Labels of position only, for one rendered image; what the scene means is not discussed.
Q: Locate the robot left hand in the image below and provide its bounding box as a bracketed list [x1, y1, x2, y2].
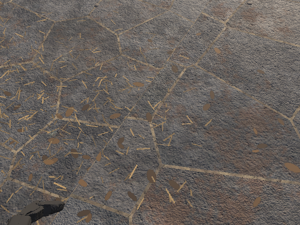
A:
[7, 200, 65, 225]

